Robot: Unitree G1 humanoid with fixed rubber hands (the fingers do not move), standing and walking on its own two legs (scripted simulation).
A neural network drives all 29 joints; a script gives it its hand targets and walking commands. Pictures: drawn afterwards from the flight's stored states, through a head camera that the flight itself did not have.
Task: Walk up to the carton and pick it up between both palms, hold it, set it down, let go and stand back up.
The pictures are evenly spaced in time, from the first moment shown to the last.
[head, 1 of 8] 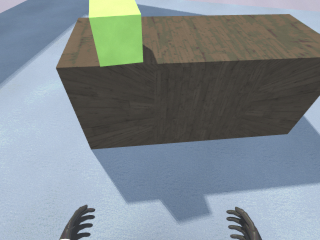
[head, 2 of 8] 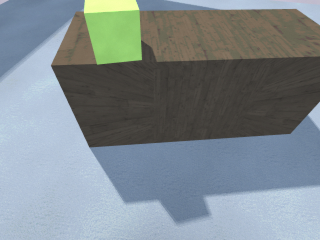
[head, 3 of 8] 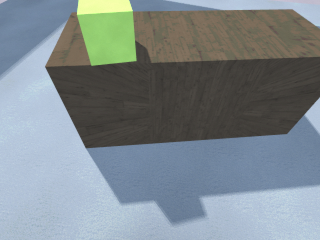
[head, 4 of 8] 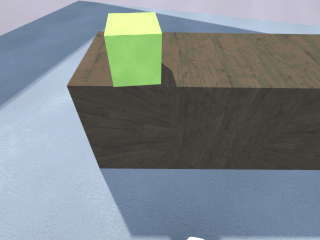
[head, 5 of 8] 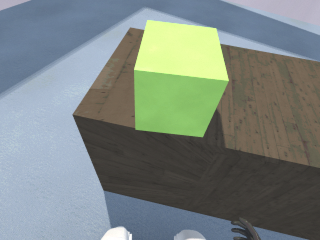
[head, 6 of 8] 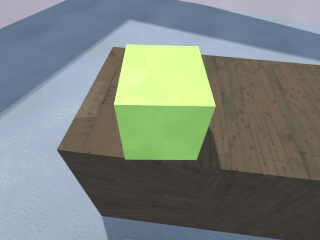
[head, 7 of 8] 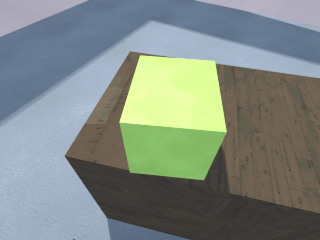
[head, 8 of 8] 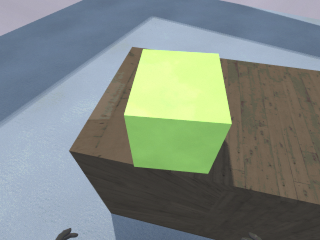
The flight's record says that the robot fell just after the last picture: no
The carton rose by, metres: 0.00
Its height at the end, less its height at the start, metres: +0.00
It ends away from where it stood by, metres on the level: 0.00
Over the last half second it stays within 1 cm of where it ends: yes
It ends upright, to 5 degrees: yes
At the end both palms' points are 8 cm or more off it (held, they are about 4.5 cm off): yes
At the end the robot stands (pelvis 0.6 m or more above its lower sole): yes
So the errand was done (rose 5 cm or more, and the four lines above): no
